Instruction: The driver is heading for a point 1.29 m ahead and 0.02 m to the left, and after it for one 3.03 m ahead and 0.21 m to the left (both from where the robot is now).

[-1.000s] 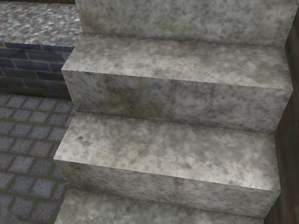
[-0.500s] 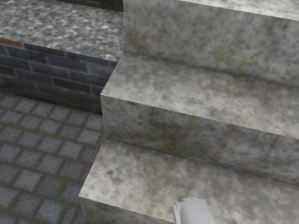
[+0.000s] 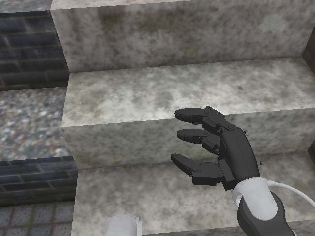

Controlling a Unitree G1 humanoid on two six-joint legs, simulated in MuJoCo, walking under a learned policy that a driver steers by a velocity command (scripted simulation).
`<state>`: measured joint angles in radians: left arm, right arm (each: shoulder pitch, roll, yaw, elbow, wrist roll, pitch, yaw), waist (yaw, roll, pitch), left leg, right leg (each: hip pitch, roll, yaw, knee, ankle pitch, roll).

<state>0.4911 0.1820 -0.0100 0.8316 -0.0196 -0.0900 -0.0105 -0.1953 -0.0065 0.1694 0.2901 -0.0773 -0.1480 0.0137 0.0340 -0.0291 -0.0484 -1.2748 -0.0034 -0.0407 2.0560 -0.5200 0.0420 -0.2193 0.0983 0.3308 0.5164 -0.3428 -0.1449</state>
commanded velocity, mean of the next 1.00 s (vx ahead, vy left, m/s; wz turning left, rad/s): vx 1.00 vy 0.00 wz -0.09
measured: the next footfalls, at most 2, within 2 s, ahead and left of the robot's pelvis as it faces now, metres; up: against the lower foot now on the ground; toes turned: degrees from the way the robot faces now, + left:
left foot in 0.08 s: +0.23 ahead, +0.18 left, +0.22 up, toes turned -6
right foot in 0.60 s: +0.40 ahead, -0.25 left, +0.43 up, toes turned -34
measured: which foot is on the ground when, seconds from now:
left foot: up 0.00-0.06, down 0.08-0.64, up 0.66-0.96, down 0.98-1.00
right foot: down 0.00-0.10, up 0.12-0.58, down 0.60-0.94, up 0.96-1.00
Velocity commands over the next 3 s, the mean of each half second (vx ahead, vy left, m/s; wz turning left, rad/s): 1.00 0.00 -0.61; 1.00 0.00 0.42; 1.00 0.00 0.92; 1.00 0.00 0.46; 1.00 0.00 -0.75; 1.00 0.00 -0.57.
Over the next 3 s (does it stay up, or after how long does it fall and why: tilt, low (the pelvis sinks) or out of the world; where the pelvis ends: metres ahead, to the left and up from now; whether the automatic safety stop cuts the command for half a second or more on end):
stays up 0.53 -0.06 0.42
